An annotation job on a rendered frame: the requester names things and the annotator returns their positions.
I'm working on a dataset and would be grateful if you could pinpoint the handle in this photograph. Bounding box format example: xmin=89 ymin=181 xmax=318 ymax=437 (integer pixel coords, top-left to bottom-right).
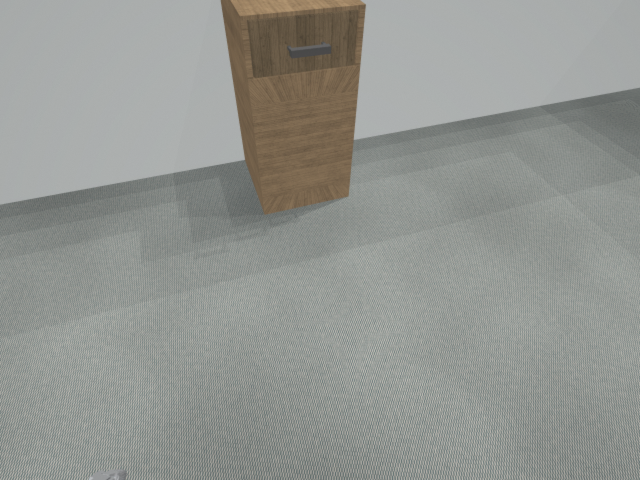
xmin=287 ymin=42 xmax=331 ymax=58

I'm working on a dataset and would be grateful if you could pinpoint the cabinet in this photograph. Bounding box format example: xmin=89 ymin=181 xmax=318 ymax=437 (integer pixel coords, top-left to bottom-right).
xmin=221 ymin=0 xmax=366 ymax=215

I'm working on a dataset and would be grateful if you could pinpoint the drawer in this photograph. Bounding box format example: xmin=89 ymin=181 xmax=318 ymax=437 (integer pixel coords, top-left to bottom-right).
xmin=247 ymin=10 xmax=359 ymax=78

